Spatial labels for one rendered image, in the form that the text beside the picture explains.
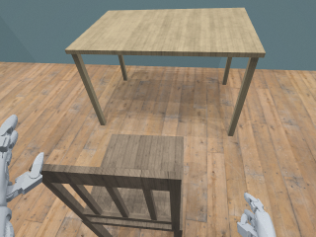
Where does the robot left hand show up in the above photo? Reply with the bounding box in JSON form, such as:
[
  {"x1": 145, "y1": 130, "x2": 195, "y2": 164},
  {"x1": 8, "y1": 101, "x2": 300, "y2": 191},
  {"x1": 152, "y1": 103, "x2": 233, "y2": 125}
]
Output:
[{"x1": 0, "y1": 115, "x2": 44, "y2": 207}]

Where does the chair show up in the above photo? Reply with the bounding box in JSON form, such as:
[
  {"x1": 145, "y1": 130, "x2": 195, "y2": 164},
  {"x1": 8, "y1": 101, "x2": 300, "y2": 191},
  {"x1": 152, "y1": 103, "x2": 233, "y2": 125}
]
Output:
[{"x1": 29, "y1": 133, "x2": 184, "y2": 237}]

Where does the left robot forearm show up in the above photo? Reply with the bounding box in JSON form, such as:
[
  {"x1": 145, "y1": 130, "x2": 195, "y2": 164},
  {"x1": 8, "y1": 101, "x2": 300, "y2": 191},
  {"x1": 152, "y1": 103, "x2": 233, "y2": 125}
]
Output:
[{"x1": 0, "y1": 206, "x2": 15, "y2": 237}]

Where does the robot right hand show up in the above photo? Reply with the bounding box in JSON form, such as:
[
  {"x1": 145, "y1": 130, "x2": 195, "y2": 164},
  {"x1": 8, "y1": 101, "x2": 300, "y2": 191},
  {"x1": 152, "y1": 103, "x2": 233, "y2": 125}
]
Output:
[{"x1": 237, "y1": 193, "x2": 277, "y2": 237}]

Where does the table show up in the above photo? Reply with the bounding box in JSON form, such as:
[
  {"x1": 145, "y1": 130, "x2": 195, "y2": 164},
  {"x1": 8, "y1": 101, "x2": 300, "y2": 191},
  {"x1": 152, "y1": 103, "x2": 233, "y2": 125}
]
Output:
[{"x1": 64, "y1": 7, "x2": 266, "y2": 136}]

